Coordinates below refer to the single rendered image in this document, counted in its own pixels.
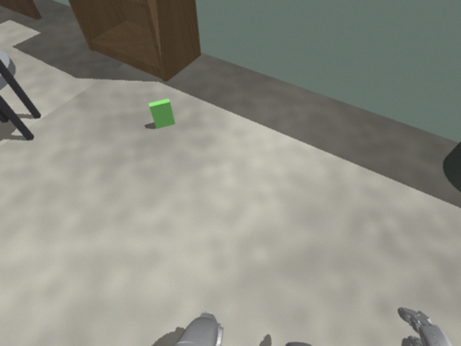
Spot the right robot hand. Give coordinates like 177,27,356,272
398,307,453,346

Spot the bookshelf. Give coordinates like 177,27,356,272
68,0,201,82

